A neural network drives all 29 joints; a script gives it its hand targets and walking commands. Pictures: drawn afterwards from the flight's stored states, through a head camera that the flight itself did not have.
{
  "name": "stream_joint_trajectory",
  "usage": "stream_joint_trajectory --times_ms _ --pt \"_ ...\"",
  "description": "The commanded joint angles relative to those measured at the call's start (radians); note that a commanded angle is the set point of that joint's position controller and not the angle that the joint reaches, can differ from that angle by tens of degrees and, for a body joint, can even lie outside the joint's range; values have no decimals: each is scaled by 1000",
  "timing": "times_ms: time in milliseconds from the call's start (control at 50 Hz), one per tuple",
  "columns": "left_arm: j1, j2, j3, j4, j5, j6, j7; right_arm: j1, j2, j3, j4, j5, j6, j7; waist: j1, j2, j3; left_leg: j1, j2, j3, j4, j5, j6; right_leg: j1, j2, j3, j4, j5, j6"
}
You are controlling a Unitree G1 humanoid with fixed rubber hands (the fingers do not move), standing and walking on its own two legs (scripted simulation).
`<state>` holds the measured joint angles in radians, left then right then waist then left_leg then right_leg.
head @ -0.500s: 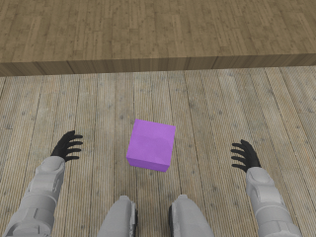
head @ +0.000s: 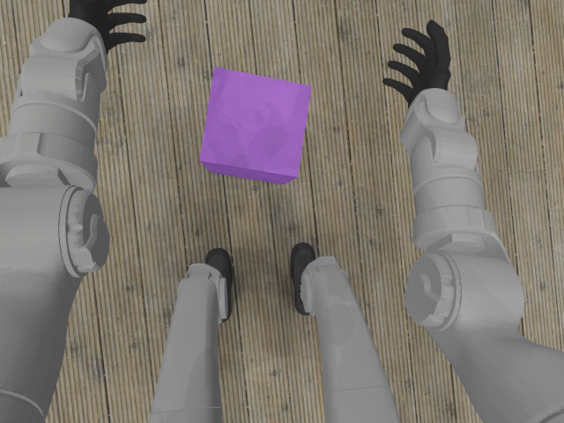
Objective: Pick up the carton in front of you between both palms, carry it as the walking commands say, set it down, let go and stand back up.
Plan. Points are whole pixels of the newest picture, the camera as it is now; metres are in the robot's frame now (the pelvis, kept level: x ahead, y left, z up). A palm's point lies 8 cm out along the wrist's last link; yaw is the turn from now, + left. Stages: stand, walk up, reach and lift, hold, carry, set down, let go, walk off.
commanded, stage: reach and lift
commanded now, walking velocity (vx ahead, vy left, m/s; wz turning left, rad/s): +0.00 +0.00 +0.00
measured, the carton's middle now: (254, 135) +0.53 -0.01 -0.53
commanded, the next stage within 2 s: none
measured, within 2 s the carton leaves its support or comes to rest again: leaves its support in 1.78 s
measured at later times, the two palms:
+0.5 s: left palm (149, 91) +0.56 +0.18 -0.28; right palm (365, 121) +0.50 -0.20 -0.28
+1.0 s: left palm (176, 117) +0.56 +0.16 -0.46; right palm (336, 139) +0.50 -0.20 -0.45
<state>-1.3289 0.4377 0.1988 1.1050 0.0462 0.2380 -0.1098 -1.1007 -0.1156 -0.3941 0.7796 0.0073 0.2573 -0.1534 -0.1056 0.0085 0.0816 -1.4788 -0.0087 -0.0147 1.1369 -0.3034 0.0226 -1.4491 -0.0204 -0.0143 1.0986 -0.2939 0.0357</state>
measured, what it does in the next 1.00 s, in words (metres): lowers itself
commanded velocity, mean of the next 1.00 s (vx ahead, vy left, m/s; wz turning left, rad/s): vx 0.00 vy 0.00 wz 0.00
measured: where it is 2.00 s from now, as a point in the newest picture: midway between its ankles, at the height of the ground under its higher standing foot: (264, 294)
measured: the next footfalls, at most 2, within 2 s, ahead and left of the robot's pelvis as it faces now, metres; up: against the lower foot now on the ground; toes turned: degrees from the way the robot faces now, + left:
none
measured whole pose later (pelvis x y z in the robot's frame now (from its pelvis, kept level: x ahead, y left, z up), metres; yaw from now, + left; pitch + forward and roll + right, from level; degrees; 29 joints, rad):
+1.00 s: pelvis -0.03 -0.01 -0.27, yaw -3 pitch +37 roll -4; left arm -1.66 0.55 -0.08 1.29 -0.22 0.08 0.01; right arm -1.49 -0.23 -0.23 1.10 0.21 0.08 -0.19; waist -0.07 -0.04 0.43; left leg -2.29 0.00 -0.05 2.17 -0.53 0.01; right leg -2.25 0.03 -0.01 2.12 -0.52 0.06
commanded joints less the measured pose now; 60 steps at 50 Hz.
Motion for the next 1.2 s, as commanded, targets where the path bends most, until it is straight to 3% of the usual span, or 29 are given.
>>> stream_joint_trajectory --times_ms 0,100,160,220,340,480,580,700,780,880,960,1000,1100,1180 --pt "-336 130 34 -86 38 -28 4 -241 -97 -52 -122 -33 -33 2 -24 124 -1036 627 -56 -5 -107 92 -35 345 87 -82 -78 66 29" --pt "-294 60 66 -123 83 -59 14 -163 -60 -85 -153 -69 -80 25 -21 157 -1138 745 -57 -26 -52 403 -37 225 101 -91 -54 250 28" --pt "-239 2 89 -135 104 -89 22 -117 -29 -103 -143 -93 -122 45 -10 155 -1106 693 -52 -45 1 535 -37 99 101 -83 -18 306 32" --pt "-174 -38 108 -126 119 -115 35 -77 -11 -121 -112 -113 -161 56 3 141 -1071 571 -46 -57 74 588 -35 -18 99 -74 50 329 40" --pt "-121 -25 101 -115 90 -155 73 -61 -24 -91 -62 -90 -204 49 30 97 -1054 285 -47 -51 262 488 -39 -153 98 -58 254 298 55" --pt "-257 90 -57 -168 -83 -172 112 -174 -120 45 -69 69 -207 -8 15 110 -1258 175 -43 -18 510 379 -36 -122 95 -61 505 301 52" --pt "-383 154 -146 -170 -175 -152 123 -284 -164 121 -77 163 -172 -43 15 148 -1314 136 -30 5 623 226 -38 -112 88 -72 622 191 42" --pt "-506 195 -178 -33 -205 -129 123 -443 -187 137 29 197 -145 -57 20 124 -1112 -52 -4 8 696 -28 -28 -166 68 -69 715 -9 36" --pt "-546 204 -196 71 -214 -138 113 -514 -191 132 132 183 -156 -48 17 97 -961 -149 11 -6 746 -108 -22 -214 56 -68 773 -72 33" --pt "-607 217 -235 117 -237 -161 111 -584 -215 130 212 175 -185 -33 10 96 -878 -170 21 -30 813 -88 -23 -252 51 -66 852 -50 32" --pt "-662 227 -280 76 -274 -182 127 -629 -251 152 207 203 -213 -35 2 119 -985 -78 21 -33 872 13 -30 -218 53 -73 911 43 28" --pt "-673 215 -299 38 -292 -190 140 -625 -247 184 208 239 -224 -35 14 132 -1053 -39 15 -25 890 61 -33 -187 56 -78 932 89 24" --pt "-624 187 -288 -12 -293 -195 159 -575 -226 216 212 261 -229 -30 33 131 -1085 39 5 -25 921 173 -34 -238 70 -83 952 147 23" --pt "-531 153 -263 50 -268 -188 156 -508 -213 196 236 237 -230 -33 31 113 -985 -43 1 -22 914 135 -34 -281 74 -76 936 115 28"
